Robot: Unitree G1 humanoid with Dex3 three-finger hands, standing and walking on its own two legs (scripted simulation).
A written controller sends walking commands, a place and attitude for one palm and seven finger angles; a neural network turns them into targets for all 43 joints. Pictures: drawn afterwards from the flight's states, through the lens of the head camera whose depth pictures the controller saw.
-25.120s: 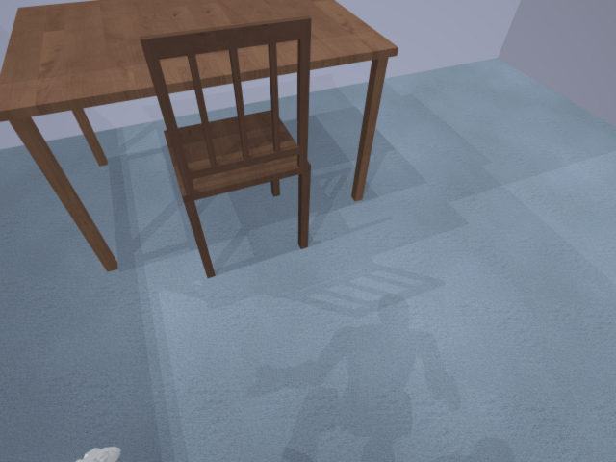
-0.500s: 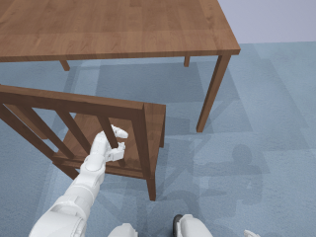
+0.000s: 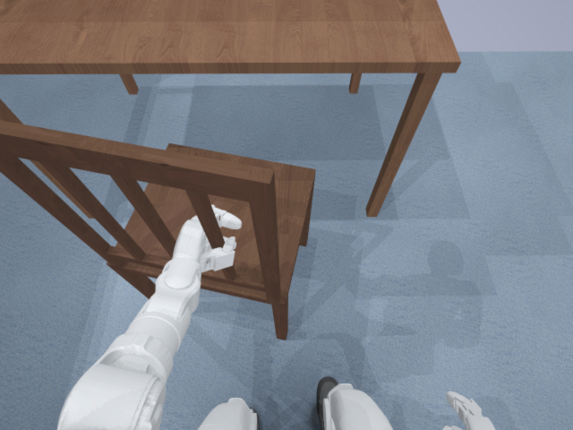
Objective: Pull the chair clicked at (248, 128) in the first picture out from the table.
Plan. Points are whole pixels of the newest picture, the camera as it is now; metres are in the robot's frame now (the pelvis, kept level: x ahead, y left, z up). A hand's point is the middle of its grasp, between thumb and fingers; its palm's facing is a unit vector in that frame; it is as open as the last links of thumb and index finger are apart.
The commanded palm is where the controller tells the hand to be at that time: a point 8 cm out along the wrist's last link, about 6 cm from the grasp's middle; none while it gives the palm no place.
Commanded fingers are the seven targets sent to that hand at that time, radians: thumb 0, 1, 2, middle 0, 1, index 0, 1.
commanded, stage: step backward, pulling the chair out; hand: left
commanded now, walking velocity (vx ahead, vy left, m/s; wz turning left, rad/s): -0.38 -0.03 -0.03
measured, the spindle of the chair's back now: (159, 230) +0.42 +0.20 -0.06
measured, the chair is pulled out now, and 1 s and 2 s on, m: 0.25 0.40 0.59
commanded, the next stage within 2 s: stop walking, hand still on the chair in 1.42 s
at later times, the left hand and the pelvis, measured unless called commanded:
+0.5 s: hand (217, 293) +0.31 +0.10 -0.06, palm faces -0.14 -0.98 -0.17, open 5.3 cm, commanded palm +0.31 +0.15 -0.05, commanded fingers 0.00 0.90 0.90 -0.50 -1.45 -0.50 -1.45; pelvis -0.06 +0.01 +0.00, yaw -2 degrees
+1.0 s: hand (213, 357) +0.22 +0.10 -0.06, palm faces -0.13 -0.98 -0.16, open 5.3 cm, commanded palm +0.22 +0.15 -0.05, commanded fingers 0.00 0.90 0.90 -0.50 -1.45 -0.50 -1.45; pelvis -0.14 +0.01 +0.01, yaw -2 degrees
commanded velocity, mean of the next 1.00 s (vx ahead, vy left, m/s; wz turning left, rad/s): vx -0.38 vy -0.03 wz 0.00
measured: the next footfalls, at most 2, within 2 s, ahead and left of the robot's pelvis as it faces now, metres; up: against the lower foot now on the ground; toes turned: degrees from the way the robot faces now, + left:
right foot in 0.60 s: -0.01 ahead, -0.13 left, +0.00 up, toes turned -2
left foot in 0.88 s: -0.09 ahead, +0.13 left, +0.00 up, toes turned -2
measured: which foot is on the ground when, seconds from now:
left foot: down 0.00-0.70, up 0.72-0.86, down 0.88-1.00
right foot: down 0.00-0.46, up 0.48-0.58, down 0.60-0.94, up 0.96-1.00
